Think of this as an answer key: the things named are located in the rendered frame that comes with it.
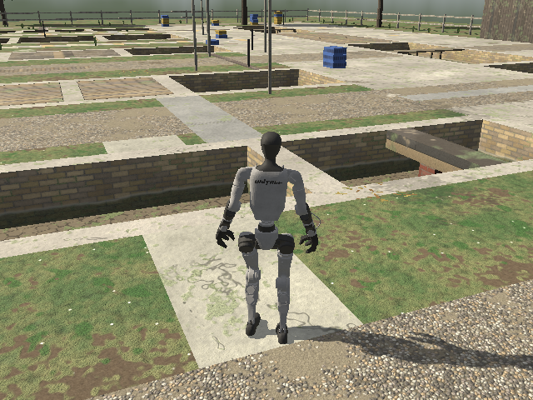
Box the robot torso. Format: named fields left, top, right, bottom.
left=249, top=165, right=288, bottom=250

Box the robot right upper arm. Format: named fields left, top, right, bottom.
left=286, top=169, right=308, bottom=216

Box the robot left upper arm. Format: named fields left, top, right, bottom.
left=227, top=167, right=252, bottom=213

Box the right robot foot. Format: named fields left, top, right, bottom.
left=276, top=323, right=288, bottom=344

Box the left robot hand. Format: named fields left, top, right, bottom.
left=216, top=228, right=235, bottom=248

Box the left robot forearm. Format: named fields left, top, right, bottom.
left=219, top=199, right=236, bottom=232

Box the right robot hand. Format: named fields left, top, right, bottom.
left=299, top=234, right=318, bottom=253

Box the right robot forearm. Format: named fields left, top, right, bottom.
left=300, top=203, right=316, bottom=237

